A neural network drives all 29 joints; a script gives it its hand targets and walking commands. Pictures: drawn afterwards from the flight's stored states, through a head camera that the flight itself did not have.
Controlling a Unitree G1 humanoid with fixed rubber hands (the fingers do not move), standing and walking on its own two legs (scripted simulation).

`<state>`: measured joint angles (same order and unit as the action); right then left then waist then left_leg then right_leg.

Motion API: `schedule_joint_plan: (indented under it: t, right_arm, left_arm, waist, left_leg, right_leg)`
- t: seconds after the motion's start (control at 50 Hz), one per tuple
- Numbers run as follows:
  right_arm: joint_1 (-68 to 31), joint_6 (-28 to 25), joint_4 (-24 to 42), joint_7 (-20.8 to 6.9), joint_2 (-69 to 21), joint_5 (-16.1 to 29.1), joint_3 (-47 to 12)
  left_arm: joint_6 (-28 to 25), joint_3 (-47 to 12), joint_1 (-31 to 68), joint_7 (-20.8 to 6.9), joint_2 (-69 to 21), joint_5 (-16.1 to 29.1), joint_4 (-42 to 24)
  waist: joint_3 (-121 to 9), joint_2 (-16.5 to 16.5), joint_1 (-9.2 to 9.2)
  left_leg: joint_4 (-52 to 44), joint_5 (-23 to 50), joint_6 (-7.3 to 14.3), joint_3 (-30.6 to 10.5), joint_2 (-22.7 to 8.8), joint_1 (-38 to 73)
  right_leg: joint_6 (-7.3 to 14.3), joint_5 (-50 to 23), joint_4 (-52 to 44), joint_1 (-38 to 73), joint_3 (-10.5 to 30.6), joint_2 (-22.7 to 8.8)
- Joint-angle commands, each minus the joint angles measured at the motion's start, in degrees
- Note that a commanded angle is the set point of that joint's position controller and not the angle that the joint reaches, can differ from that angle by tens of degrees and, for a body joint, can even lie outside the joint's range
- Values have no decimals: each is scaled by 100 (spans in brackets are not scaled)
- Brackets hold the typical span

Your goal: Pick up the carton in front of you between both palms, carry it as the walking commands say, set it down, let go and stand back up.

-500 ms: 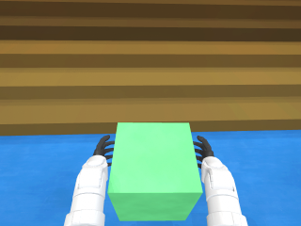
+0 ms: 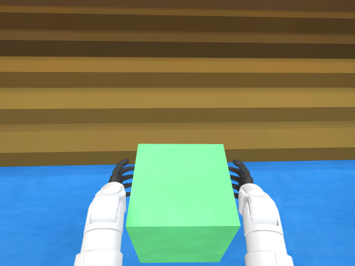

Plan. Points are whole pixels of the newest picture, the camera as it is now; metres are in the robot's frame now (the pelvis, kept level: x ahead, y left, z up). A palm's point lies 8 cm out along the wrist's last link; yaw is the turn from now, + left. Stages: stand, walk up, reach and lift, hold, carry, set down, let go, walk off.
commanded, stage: hold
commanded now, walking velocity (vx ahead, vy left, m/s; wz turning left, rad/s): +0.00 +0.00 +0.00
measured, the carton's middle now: (180, 205) +0.28 +0.00 -0.03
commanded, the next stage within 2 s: carry in 0.78 s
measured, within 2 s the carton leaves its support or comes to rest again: neither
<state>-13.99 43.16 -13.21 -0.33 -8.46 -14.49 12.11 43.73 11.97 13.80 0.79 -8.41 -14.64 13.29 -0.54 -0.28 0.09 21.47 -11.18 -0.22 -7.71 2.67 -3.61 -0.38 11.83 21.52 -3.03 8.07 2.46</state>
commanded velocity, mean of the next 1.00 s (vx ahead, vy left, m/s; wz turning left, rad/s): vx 0.13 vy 0.00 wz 0.00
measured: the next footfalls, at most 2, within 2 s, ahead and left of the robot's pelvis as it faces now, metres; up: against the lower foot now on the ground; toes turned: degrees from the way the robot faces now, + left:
left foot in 1.16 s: +0.15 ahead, +0.09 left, +0.00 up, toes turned +6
right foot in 1.48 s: +0.40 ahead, -0.14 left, +0.00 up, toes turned -11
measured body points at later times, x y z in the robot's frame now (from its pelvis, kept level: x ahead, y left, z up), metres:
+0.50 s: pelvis +0.00 +0.00 +0.00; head -0.05 +0.00 +0.45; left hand +0.29 +0.15 +0.04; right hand +0.30 -0.15 +0.04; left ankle +0.01 +0.12 -0.75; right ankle +0.01 -0.13 -0.75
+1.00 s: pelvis +0.03 -0.01 -0.01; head -0.01 -0.02 +0.44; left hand +0.33 +0.14 +0.05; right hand +0.32 -0.17 +0.05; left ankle +0.01 +0.13 -0.74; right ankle +0.01 -0.13 -0.75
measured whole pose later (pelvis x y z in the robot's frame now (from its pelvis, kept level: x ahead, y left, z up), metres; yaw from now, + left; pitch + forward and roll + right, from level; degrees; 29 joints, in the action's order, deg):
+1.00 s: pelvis +0.03 -0.01 -0.01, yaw -1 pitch +2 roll +0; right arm -9.8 50.8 0.7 2.6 -7.7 -10.3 7.3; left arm 50.9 8.2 10.5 2.9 -7.0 -8.8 0.6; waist -8.3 1.3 -0.6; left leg 32.5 -19.4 -0.6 -3.4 -1.1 -15.1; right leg 0.1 17.8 30.9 -14.4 0.2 0.3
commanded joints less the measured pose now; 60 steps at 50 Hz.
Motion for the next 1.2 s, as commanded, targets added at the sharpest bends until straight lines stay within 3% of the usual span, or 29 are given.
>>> schedule_joint_plan:
  t: [0.0,0.26,0.74,0.76,0.8,0.82,0.84,0.88,0.9,0.94,0.96,0.98,1.0,1.02,1.04,1.08,1.1,1.14,1.16,1.18]
  right_arm:
    - [-2921,-151,169,-1326,-5274,1397,-3107]
    - [-3344,-213,-4,-1358,-5334,1387,-3091]
    - [-2821,-155,323,-1295,-5330,1473,-3185]
    - [-2941,-139,354,-1299,-5312,1522,-3264]
    - [-2935,-107,596,-1276,-5315,1622,-3367]
    - [-3004,-74,756,-1247,-5310,1684,-3488]
    - [-3046,-25,952,-1210,-5294,1747,-3622]
    - [-2970,138,1314,-1119,-5231,1913,-3880]
    - [-2855,254,1507,-1065,-5141,1994,-4006]
    - [-2825,567,1949,-965,-4974,2173,-4268]
    - [-2848,743,2117,-928,-4889,2264,-4360]
    - [-2858,928,2273,-898,-4805,2350,-4443]
    - [-2918,1123,2403,-876,-4708,2451,-4513]
    - [-2995,1308,2514,-885,-4691,2623,-4606]
    - [-3033,1458,2575,-899,-4719,2802,-4699]
    - [-2840,1699,2738,-919,-4868,3086,-4824]
    - [-2669,1807,2838,-917,-4941,3157,-4852]
    - [-2303,2003,3008,-894,-5008,3177,-4812]
    - [-2105,2099,3083,-878,-4962,3141,-4755]
    - [-1807,2156,3085,-845,-4856,2968,-4652]
  left_arm:
    - [-212,-3197,3091,-1408,-5282,1493,-320]
    - [-268,-3167,3484,-1411,-5385,1484,-128]
    - [-224,-3249,2990,-1391,-5307,1551,-474]
    - [-200,-3339,3089,-1401,-5303,1591,-506]
    - [-172,-3469,3142,-1390,-5322,1716,-758]
    - [-139,-3597,3236,-1364,-5310,1808,-902]
    - [-91,-3755,3347,-1335,-5296,1917,-1090]
    - [74,-4067,3371,-1277,-5255,2141,-1458]
    - [195,-4206,3302,-1247,-5199,2238,-1639]
    - [492,-4459,3252,-1187,-5132,2494,-1982]
    - [663,-4526,3277,-1156,-5074,2610,-2096]
    - [843,-4544,3186,-1119,-4950,2681,-2137]
    - [1029,-4507,2957,-1071,-4780,2703,-2128]
    - [1195,-4475,2768,-1009,-4651,2660,-2230]
    - [1354,-4485,2710,-955,-4598,2663,-2424]
    - [1631,-4592,2730,-890,-4656,2803,-2919]
    - [1752,-4661,2726,-883,-4707,2896,-3157]
    - [1975,-4737,2480,-909,-4790,3029,-3400]
    - [2072,-4756,2344,-944,-4830,3071,-3451]
    - [2202,-4794,2408,-996,-4832,3145,-3624]
  waist:
    - [-1023,33,0]
    - [-1191,36,1]
    - [-1311,24,2]
    - [-1286,80,-2]
    - [-1324,141,-24]
    - [-1158,165,-22]
    - [-1022,246,-2]
    - [-1380,616,39]
    - [-1588,835,39]
    - [-1687,781,2]
    - [-1622,443,-16]
    - [-1548,-387,-63]
    - [-1456,-1378,-123]
    - [-1133,-1578,-168]
    - [-1086,-1183,-226]
    - [-1488,-795,-252]
    - [-1673,-803,-207]
    - [-2036,-601,-54]
    - [-2262,-101,72]
    - [-2303,1307,210]
  left_leg:
    - [-283,593,-56,336,252,234]
    - [-225,333,-49,334,221,218]
    - [-230,1121,-77,304,258,396]
    - [259,329,67,182,-674,-243]
    - [-47,-2299,197,-186,-712,-795]
    - [-178,-3155,261,-302,-722,-991]
    - [-254,-3214,311,-424,-828,-1026]
    - [-435,-2554,476,-727,-1175,-696]
    - [-458,-2404,583,-843,-1318,-566]
    - [-261,-2528,620,-554,-1258,-971]
    - [109,-2396,484,-143,-1022,-1486]
    - [1063,-2007,248,491,-635,-2176]
    - [2227,-1597,42,1115,-293,-3140]
    - [2157,-1931,1,1261,-300,-3832]
    - [2018,-2045,36,1211,-390,-3888]
    - [1333,-1517,36,1389,-317,-3286]
    - [876,-1097,28,1558,-207,-2665]
    - [-22,-143,41,1747,-177,-307]
    - [-224,-403,177,1046,-720,1065]
    - [-649,-779,756,-1082,-2086,1878]
  right_leg:
    - [-33,-655,-325,-19,-346,252]
    - [-4,-372,-258,-72,-373,243]
    - [-54,-1185,-277,181,-328,262]
    - [79,-357,260,-524,-161,-660]
    - [138,2084,156,-1006,44,-568]
    - [133,2835,180,-1334,14,-482]
    - [103,2683,363,-1602,-127,-447]
    - [17,1382,1074,-1720,-733,-255]
    - [14,1110,1148,-1715,-987,-146]
    - [119,1331,580,-1268,-1042,-191]
    - [198,1556,213,-804,-736,-414]
    - [416,2010,-268,-311,202,-1041]
    - [779,2050,-744,312,1439,-1783]
    - [1117,1140,-806,588,2018,-2152]
    - [1230,326,-683,696,1854,-2162]
    - [1072,-478,-441,758,1064,-1981]
    - [902,-536,-285,554,563,-1776]
    - [478,-36,306,-737,-522,-1249]
    - [268,231,1119,-1744,-948,-991]
    - [-22,939,2647,-3145,-1577,-513]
